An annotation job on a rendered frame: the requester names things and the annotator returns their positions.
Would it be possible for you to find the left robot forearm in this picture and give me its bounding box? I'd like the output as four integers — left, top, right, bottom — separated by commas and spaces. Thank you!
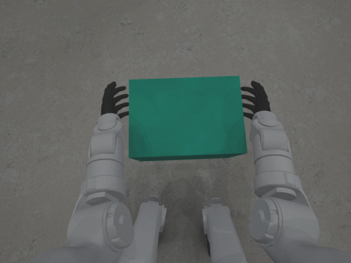
67, 113, 127, 246

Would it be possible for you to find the robot left shin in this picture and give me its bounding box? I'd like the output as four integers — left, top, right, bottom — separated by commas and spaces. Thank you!
139, 196, 161, 210

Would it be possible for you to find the left robot upper arm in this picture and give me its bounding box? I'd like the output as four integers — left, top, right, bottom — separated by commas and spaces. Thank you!
28, 201, 135, 263

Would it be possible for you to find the left robot hand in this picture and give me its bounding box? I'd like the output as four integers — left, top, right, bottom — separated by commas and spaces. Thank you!
101, 82, 129, 119

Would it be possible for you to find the right robot hand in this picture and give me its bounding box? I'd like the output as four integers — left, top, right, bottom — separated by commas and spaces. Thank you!
241, 81, 271, 120

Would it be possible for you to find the right robot upper arm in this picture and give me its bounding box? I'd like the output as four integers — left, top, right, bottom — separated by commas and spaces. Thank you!
248, 196, 351, 263

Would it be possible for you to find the right robot forearm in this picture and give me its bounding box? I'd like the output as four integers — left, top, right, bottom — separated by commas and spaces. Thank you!
249, 111, 320, 236

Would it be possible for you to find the carton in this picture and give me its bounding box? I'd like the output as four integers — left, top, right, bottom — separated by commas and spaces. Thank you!
129, 76, 247, 161

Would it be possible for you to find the right robot thigh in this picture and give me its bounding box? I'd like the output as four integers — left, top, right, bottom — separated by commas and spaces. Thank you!
202, 203, 247, 263

